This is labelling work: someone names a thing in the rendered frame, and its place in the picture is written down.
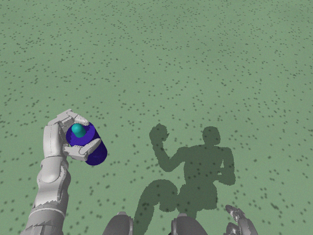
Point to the bottle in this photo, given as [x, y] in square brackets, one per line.
[78, 134]

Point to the left robot hand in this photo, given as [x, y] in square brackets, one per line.
[54, 139]

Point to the left robot arm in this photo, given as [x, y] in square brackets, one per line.
[49, 208]

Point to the right robot hand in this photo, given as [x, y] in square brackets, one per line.
[245, 226]

